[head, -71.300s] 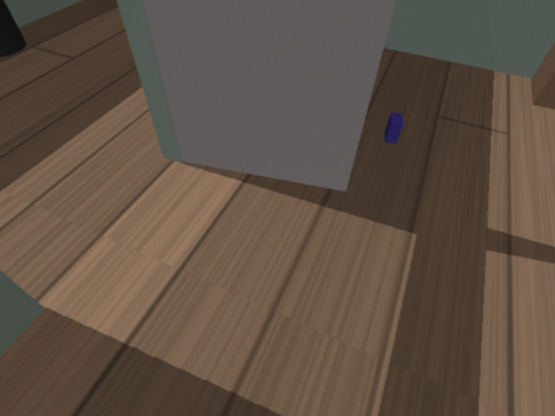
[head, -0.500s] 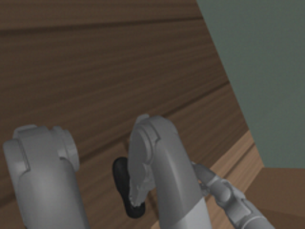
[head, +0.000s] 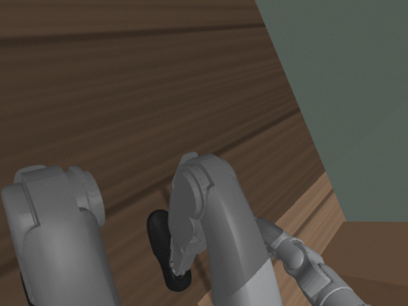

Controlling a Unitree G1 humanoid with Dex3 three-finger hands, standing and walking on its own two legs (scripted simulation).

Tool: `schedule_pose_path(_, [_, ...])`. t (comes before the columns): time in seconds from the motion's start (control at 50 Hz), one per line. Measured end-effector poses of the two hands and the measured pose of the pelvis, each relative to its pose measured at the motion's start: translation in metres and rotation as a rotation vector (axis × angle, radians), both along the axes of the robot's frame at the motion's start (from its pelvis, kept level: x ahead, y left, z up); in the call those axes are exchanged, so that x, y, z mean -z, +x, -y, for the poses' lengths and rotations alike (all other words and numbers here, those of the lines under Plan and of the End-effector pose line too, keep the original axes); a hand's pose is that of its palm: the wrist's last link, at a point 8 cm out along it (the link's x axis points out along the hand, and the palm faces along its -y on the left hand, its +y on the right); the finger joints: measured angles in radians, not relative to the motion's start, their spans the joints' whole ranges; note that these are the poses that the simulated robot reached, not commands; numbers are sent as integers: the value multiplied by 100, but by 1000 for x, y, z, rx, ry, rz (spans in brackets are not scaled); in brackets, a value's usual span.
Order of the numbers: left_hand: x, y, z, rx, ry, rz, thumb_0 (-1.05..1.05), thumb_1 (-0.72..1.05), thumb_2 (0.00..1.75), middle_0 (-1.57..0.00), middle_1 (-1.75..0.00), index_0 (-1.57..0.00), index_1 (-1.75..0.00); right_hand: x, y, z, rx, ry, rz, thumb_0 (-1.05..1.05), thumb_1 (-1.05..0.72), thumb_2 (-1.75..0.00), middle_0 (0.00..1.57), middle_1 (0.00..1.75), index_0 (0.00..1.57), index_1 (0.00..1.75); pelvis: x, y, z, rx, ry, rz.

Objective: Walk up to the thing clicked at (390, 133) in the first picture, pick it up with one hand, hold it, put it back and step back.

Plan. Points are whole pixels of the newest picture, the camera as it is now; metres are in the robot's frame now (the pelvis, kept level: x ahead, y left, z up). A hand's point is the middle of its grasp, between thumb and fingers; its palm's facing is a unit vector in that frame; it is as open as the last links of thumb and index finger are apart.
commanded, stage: open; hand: left
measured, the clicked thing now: out of the picture +0.40 +0.32 -0.21
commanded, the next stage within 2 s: withdraw in 0.54 s
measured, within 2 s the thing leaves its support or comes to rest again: neither
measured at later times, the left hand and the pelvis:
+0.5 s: hand out of the picture +0.38 +0.35 -0.18, palm faces +0.59 -0.81 +0.00, open 15.0 cm; pelvis +0.00 +0.00 +0.00, yaw +0 degrees
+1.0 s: hand out of the picture +0.35 +0.39 -0.13, palm faces +0.60 -0.80 -0.02, open 17.2 cm; pelvis +0.00 +0.00 +0.01, yaw +1 degrees
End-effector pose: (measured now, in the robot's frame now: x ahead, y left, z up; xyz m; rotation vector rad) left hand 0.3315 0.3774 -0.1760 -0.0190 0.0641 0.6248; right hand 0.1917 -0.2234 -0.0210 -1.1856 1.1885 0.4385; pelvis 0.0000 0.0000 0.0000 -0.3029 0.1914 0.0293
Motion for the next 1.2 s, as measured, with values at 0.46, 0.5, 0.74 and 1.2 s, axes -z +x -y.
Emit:
schedule_pose_path(0.46, [0, -2, 1, -1, -1, 1, -2, -49, 21, -52, -36, -53, -34, -3, -1, -2, -6, -6, 2, 0, -92, -89, 20, 30, 20, 30, -2, -2, -1, 4, -4, 6])
schedule_pose_path(0.5, [0, -1, 0, -2, -2, 3, -2, -50, 18, -48, -32, -50, -31, -3, 0, -2, -6, -6, 2, 0, -92, -89, 20, 30, 20, 30, -2, -2, -1, 4, -4, 4])
schedule_pose_path(0.74, [0, -2, 1, 12, 1, 3, -2, -55, 5, -28, -13, -29, -12, -3, 1, -4, -11, -4, 12, 0, -91, -89, 20, 30, 20, 30, -1, -2, -1, 4, -5, 9])
schedule_pose_path(1.2, [-99, -80, -66, 56, 107, -90, -2, -56, 1, -9, -5, -12, -2, -4, 35, -9, 179, 202, 174, 0, -90, -89, 21, 31, 20, 30, -26, 1, 4, -40, 40, -129])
